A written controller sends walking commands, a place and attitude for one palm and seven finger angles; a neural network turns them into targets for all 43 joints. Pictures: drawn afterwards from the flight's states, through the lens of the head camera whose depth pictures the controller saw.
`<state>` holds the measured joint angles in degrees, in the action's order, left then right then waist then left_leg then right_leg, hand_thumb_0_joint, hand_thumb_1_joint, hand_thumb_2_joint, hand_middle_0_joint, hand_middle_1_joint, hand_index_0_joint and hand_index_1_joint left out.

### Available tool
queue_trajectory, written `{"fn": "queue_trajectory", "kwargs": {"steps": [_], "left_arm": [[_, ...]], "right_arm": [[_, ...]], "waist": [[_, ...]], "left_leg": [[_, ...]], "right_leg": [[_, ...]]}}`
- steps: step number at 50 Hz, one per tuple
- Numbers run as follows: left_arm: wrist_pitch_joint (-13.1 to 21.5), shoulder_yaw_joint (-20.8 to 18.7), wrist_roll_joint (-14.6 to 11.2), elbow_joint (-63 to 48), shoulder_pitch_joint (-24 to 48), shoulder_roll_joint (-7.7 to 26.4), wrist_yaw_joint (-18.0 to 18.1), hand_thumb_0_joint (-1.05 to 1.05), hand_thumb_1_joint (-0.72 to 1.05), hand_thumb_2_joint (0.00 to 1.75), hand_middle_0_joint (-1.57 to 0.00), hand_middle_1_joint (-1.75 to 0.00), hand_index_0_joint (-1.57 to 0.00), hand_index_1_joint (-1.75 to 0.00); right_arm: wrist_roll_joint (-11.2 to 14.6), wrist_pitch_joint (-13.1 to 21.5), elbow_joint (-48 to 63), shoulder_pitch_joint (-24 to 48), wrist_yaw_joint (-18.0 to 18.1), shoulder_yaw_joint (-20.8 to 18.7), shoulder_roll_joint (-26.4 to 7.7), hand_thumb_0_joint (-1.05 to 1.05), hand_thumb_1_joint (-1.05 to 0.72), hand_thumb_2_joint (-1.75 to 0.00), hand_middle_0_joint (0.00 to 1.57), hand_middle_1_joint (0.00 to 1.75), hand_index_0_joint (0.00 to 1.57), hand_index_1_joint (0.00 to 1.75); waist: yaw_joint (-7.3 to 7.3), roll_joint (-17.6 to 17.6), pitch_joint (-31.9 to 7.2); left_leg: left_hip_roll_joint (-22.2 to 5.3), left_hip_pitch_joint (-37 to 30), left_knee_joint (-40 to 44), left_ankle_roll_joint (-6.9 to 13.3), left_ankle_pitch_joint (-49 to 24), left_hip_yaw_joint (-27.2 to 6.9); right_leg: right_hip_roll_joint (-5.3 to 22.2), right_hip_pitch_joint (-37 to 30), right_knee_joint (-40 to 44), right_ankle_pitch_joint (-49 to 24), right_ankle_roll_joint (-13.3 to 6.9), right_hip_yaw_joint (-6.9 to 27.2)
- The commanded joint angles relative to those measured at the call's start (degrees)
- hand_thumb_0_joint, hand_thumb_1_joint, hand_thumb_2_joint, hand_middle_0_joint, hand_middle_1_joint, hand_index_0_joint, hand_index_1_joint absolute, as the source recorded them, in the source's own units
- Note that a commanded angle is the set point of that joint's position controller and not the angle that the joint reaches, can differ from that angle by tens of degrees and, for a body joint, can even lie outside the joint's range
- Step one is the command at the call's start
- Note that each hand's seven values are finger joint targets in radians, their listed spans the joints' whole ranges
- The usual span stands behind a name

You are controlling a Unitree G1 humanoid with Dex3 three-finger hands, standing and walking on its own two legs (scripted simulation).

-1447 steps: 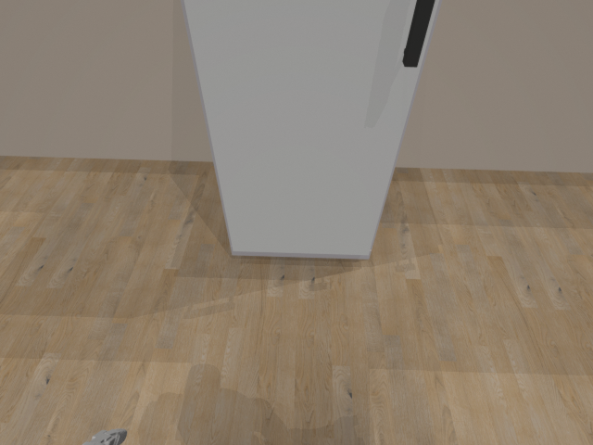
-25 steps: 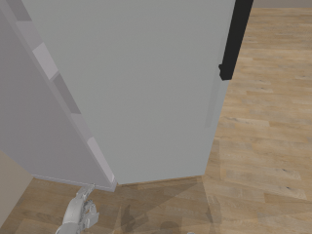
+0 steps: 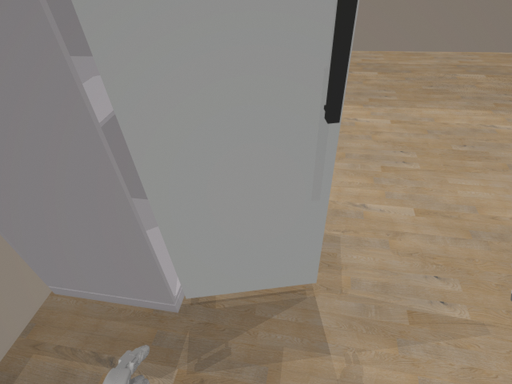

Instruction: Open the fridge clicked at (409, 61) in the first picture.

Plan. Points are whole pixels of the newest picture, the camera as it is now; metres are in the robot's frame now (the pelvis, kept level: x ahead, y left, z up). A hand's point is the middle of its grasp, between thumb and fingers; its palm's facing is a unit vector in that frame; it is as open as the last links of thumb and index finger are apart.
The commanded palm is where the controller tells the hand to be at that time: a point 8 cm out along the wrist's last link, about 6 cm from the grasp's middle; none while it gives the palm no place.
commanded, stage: stop stepping back and stand still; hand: right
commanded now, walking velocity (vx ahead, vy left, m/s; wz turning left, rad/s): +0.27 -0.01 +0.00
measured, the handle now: (336, 53) +0.68 -0.17 +0.26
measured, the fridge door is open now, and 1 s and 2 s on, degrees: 74 74 74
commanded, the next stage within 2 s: let the arm hang, fingers relaxed in 0.36 s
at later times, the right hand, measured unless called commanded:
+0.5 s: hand out of the picture +0.18 -0.30 +0.13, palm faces +0.49 +0.77 -0.40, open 7.4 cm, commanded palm none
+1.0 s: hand out of the picture +0.03 -0.20 -0.17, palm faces +0.09 +0.97 -0.23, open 7.2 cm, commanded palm none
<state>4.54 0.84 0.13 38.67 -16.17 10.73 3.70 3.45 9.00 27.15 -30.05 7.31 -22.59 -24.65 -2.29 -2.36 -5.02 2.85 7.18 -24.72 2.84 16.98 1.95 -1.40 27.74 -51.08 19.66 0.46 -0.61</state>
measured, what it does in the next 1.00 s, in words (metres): steps on the spot: right foot, then left foot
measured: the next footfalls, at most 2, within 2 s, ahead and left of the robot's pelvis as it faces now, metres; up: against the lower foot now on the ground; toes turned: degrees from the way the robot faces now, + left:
right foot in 0.10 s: +0.06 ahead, -0.12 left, +0.00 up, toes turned -3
left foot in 0.34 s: +0.06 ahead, +0.09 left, +0.00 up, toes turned +0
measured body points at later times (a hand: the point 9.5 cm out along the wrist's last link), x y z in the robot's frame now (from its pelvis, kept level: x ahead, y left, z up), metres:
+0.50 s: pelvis -0.01 -0.02 -0.02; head -0.03 -0.03 +0.43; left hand +0.14 +0.22 -0.11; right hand +0.15 -0.34 +0.15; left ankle +0.02 +0.10 -0.73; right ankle +0.02 -0.12 -0.74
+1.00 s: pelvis +0.02 +0.01 +0.00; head +0.05 -0.01 +0.45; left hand +0.02 +0.23 -0.15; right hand +0.03 -0.25 -0.16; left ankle +0.05 +0.13 -0.74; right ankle +0.02 -0.11 -0.74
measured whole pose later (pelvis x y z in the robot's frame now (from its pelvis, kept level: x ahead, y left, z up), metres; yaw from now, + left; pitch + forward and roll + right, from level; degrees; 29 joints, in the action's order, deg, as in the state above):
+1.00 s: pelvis +0.02 +0.01 +0.00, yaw -5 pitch +0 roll +1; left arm -1.1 -0.4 1.3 59.3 -19.8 8.7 1.3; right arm -0.5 -1.4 -58.4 -14.0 0.9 -1.3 -13.0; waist 0.8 -0.8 3.3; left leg 0.1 15.2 -27.7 -0.8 12.8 -1.7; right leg -0.3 15.3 -29.5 14.5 0.0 2.1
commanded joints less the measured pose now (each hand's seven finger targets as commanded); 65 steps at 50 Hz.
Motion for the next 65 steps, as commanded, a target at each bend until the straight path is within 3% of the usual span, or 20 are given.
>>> {"fn": "queue_trajectory", "kwargs": {"steps": [1, 3, 5, 7, 11, 14, 15, 17, 19, 22, 23, 24, 26, 32, 34, 36, 38, 43, 46, 65], "left_arm": [[4.08, -2.60, 0.01, -9.16, 9.55, 8.04, 2.35, 0.00, 0.90, 0.90, -0.20, -0.30, -0.20, -0.30], [5.65, -2.72, -0.04, -10.06, 8.35, 8.55, 2.98, 0.00, 0.90, 0.90, -0.20, -0.30, -0.20, -0.30], [7.09, -3.11, 0.00, -12.11, 7.58, 9.87, 2.39, 0.00, 0.90, 0.90, -0.20, -0.30, -0.20, -0.30], [8.24, -2.73, 1.13, -10.46, 6.79, 7.58, 1.28, 0.00, 0.90, 0.90, -0.20, -0.30, -0.20, -0.30], [8.42, -2.83, 0.38, -10.16, 6.57, 7.90, -0.08, 0.00, 0.90, 0.90, -0.20, -0.30, -0.20, -0.30], [6.80, -3.29, 0.62, -11.41, 6.55, 8.62, 0.67, 0.00, 0.90, 0.90, -0.20, -0.30, -0.20, -0.30], [6.21, -3.52, 0.66, -11.44, 6.84, 8.69, 0.88, 0.00, 0.90, 0.90, -0.20, -0.30, -0.20, -0.30], [5.16, -4.18, 0.65, -11.45, 6.45, 8.50, 1.01, 0.00, 0.90, 0.90, -0.20, -0.30, -0.20, -0.30], [5.85, -3.83, 0.38, -10.14, 5.93, 7.63, 0.22, 0.00, 0.90, 0.90, -0.20, -0.30, -0.20, -0.30], [5.45, -2.91, 0.45, -8.63, 6.49, 7.39, 0.77, 0.00, 0.90, 0.90, -0.20, -0.30, -0.20, -0.30], [6.96, -6.44, 1.11, 4.03, 0.59, 14.34, -4.49, 0.00, 0.90, 0.90, -0.20, -0.30, -0.20, -0.30], [0.67, -6.75, 1.92, 1.38, -3.55, 16.00, -3.91, 0.00, 0.90, 0.90, -0.20, -0.30, -0.20, -0.30], [-0.44, -5.29, 3.10, -2.32, -0.67, 13.58, -2.67, 0.00, 0.90, 0.90, -0.20, -0.30, -0.20, -0.30], [-2.97, -3.48, 2.65, 1.96, 6.27, 11.73, -2.46, 0.00, 0.90, 0.90, -0.20, -0.30, -0.20, -0.30], [-4.10, -2.76, 1.16, 3.35, 3.63, 6.12, -3.08, 0.00, 0.90, 0.90, -0.20, -0.30, -0.20, -0.30], [-5.22, -3.01, 1.56, 6.54, -0.41, 6.05, -3.66, 0.00, 0.90, 0.90, -0.20, -0.30, -0.20, -0.30], [-5.52, -3.68, 2.07, 9.25, -3.38, 5.18, -2.93, 0.00, 0.90, 0.90, -0.20, -0.30, -0.20, -0.30], [-4.12, -2.83, 1.76, 13.51, -1.55, 5.96, -2.12, 0.00, 0.90, 0.90, -0.20, -0.30, -0.20, -0.30], [-3.59, -2.63, 1.18, 15.89, -3.01, 5.63, -1.65, 0.00, 0.90, 0.90, -0.20, -0.30, -0.20, -0.30], [-4.04, -2.12, 0.98, 23.61, -3.31, 2.93, -1.47, 0.00, 0.90, 0.90, -0.20, -0.30, -0.20, -0.30]], "right_arm": [[-2.08, 3.13, 5.70, 16.70, 2.11, -2.72, -7.77, 0.00, -0.90, -0.90, 0.20, 0.30, 0.20, 0.30], [-2.25, 3.87, 9.33, 16.24, 2.63, -2.56, -8.00, 0.00, -0.90, -0.90, 0.20, 0.30, 0.20, 0.30], [-2.24, 6.22, 18.10, 16.39, 3.21, -5.00, -10.07, 0.00, -0.90, -0.90, 0.20, 0.30, 0.20, 0.30], [-1.99, 6.87, 18.55, 11.17, 2.42, -8.04, -11.98, 0.00, -0.90, -0.90, 0.20, 0.30, 0.20, 0.30], [-2.38, 6.37, 13.72, 0.74, 2.16, -7.59, -7.90, 0.00, -0.90, -0.90, 0.20, 0.30, 0.20, 0.30], [-2.73, 6.00, 7.61, 0.44, 2.01, -7.81, -7.97, 0.00, -0.90, -0.90, 0.20, 0.30, 0.20, 0.30], [-2.80, 5.99, 6.04, 1.01, 1.93, -7.94, -8.41, 0.00, -0.90, -0.90, 0.20, 0.30, 0.20, 0.30], [-2.32, 5.98, 5.25, 5.11, 1.50, -8.37, -9.88, 0.00, -0.90, -0.90, 0.20, 0.30, 0.20, 0.30], [-2.00, 6.87, 7.98, 10.25, 2.01, -8.22, -9.79, 0.00, -0.90, -0.90, 0.20, 0.30, 0.20, 0.30], [-2.15, 6.25, 8.80, 11.67, 1.85, -4.72, -6.82, 0.00, -0.90, -0.90, 0.20, 0.30, 0.20, 0.30], [-6.22, -3.15, -33.51, 8.94, -5.23, 17.71, 7.46, 0.00, -0.90, -0.90, 0.20, 0.30, 0.20, 0.30], [-6.50, -9.43, -31.36, 9.72, -6.39, 14.50, 8.44, 0.00, -0.90, -0.90, 0.20, 0.30, 0.20, 0.30], [-6.01, -10.30, -32.62, 13.51, -6.87, 15.56, 9.12, 0.00, -0.90, -0.90, 0.20, 0.30, 0.20, 0.30], [-5.13, -10.13, -58.70, 10.76, -7.60, 18.76, 7.13, 0.00, -0.90, -0.90, 0.20, 0.30, 0.20, 0.30], [-5.38, -8.75, -65.01, 9.71, -6.96, 18.75, 1.01, 0.00, -0.90, -0.90, 0.20, 0.30, 0.20, 0.30], [-5.30, -9.29, -66.96, 16.84, -7.19, 19.42, -1.32, 0.00, -0.90, -0.90, 0.20, 0.30, 0.20, 0.30], [-5.46, -9.13, -69.92, 18.84, -6.34, 18.66, 4.54, 0.00, -0.90, -0.90, 0.20, 0.30, 0.20, 0.30], [-4.31, -9.36, -77.18, 15.64, -6.39, 19.85, 7.36, 0.00, -0.90, -0.90, 0.20, 0.30, 0.20, 0.30], [-3.98, -8.79, -81.57, 14.74, -6.41, 20.40, 7.65, 0.00, -0.90, -0.90, 0.20, 0.30, 0.20, 0.30], [-4.16, -8.52, -90.15, 13.99, -5.60, 21.20, 9.47, 0.00, -0.90, -0.90, 0.20, 0.30, 0.20, 0.30]], "waist": [[3.16, -0.21, 9.88], [3.66, 6.34, 7.58], [2.99, 25.12, 3.86], [3.55, 18.86, 4.67], [2.21, 15.92, 5.15], [2.14, 13.15, 4.80], [1.80, 7.38, 4.90], [2.75, -7.96, 5.52], [2.54, -8.76, 1.30], [4.58, -1.55, 4.49], [10.61, 11.04, 6.98], [8.67, 18.48, 10.30], [7.05, 2.34, 5.20], [-0.40, 8.71, -0.07], [0.93, -6.24, 2.78], [4.97, 2.65, 4.49], [5.93, -6.26, 4.35], [2.11, 12.96, 5.09], [1.93, 3.20, 2.11], [2.80, 2.26, 7.82]], "left_leg": [[-17.12, 17.46, 11.08, 7.19, 20.84, -13.02], [-11.85, 16.29, 1.54, 4.75, 17.21, -8.91], [-0.38, 25.12, -22.13, -1.66, 11.70, 1.24], [-2.19, 25.22, -31.89, -1.94, 13.06, -3.51], [-2.23, 7.37, -16.13, -2.13, 6.44, 2.33], [-0.13, -6.21, -4.91, -1.54, 6.53, 5.27], [-1.40, -8.14, -0.72, -0.48, 7.43, 2.10], [-14.82, -0.72, 9.79, 6.98, 16.36, -22.01], [-21.53, 1.10, 10.52, 10.96, 9.38, -28.32], [-13.22, 18.21, 1.48, 4.44, 14.88, -11.60], [-9.96, 33.92, -21.65, -0.33, 7.12, 2.32], [-2.59, 33.87, -35.87, -3.28, 17.74, 0.75], [-4.85, 31.66, -47.63, -3.53, 15.70, -7.67], [-2.72, 3.48, -10.96, -4.54, 1.12, -1.36], [-14.27, 3.91, 6.40, 0.10, 8.35, -21.45], [-18.62, 19.80, 13.97, 5.38, 27.34, -25.67], [-13.99, 19.82, 9.97, 4.47, 15.77, -20.01], [-5.17, 7.70, -1.04, -0.83, -2.41, -6.39], [-6.70, 1.72, 0.16, -0.77, -11.37, -6.64], [-7.16, 5.79, 3.82, -1.31, -9.26, -7.04]], "right_leg": [[4.95, -8.01, 10.75, 5.01, -2.71, -0.59], [3.15, -16.83, 27.34, 4.10, -3.43, -2.02], [18.45, -25.13, 37.74, 3.08, -9.76, 24.54], [20.71, -18.36, 42.93, 9.45, -12.25, 32.78], [14.62, -3.86, 41.31, 14.51, -8.30, 11.76], [11.12, 4.46, 36.06, 21.33, -5.63, 6.87], [9.36, 6.10, 30.02, 19.36, -5.06, 5.69], [2.24, 6.74, 6.46, 9.53, -2.79, -0.85], [2.85, 2.95, -1.09, 7.35, -1.99, 0.67], [3.16, -16.99, 19.42, 0.78, -2.92, -0.57], [11.34, -21.98, 20.45, -13.68, -4.84, 12.71], [20.36, -12.56, 32.22, -24.06, -10.51, 28.72], [23.00, -8.03, 31.10, -20.98, -16.23, 33.93], [9.75, -3.63, 23.97, -14.38, -7.04, 9.22], [-0.37, 2.24, 12.41, 8.00, -1.23, 2.02], [-0.63, -8.75, 6.14, 6.01, -1.36, -0.30], [0.80, -11.36, 8.17, -0.01, -2.03, 1.19], [7.38, -8.34, 28.58, -7.69, -3.73, 10.56], [6.22, -11.12, 27.77, -14.66, -2.88, 7.64], [5.76, -16.61, 30.38, -13.33, -2.34, 4.89]]}}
